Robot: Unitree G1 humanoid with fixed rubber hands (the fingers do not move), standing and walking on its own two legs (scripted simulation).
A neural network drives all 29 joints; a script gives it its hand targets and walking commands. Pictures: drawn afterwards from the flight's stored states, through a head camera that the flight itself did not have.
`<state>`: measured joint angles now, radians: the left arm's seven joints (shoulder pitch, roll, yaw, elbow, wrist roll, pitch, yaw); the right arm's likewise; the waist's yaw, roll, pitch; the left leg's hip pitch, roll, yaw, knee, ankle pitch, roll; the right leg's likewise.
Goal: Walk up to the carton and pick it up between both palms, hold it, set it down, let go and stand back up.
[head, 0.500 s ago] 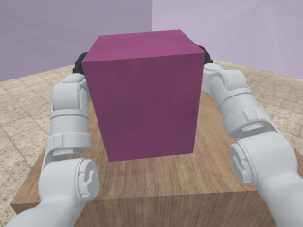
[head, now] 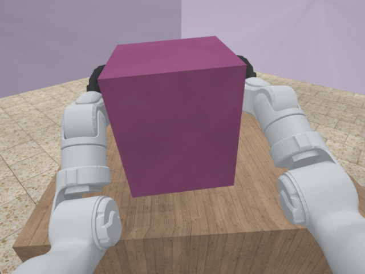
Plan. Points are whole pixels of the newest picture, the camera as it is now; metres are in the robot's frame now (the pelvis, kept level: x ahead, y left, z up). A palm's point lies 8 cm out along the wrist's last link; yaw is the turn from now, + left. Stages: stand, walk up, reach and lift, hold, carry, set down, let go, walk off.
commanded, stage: hold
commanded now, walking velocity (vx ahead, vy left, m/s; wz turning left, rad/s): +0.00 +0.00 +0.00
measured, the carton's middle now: (175, 114) +0.37 +0.00 +0.27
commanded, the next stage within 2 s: none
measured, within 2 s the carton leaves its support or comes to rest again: neither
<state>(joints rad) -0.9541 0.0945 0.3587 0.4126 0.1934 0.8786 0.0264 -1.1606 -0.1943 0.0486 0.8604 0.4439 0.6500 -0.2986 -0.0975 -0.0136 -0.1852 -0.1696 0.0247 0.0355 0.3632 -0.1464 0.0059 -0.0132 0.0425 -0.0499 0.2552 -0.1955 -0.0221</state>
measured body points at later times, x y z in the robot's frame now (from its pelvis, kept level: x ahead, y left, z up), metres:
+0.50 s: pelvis +0.00 +0.00 +0.00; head -0.09 +0.03 +0.44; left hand +0.39 +0.16 +0.30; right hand +0.39 -0.14 +0.32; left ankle +0.03 +0.11 -0.75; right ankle -0.03 -0.10 -0.75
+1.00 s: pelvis +0.00 +0.00 +0.00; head -0.08 +0.02 +0.44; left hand +0.39 +0.16 +0.29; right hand +0.39 -0.15 +0.31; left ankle +0.03 +0.11 -0.75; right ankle -0.03 -0.10 -0.75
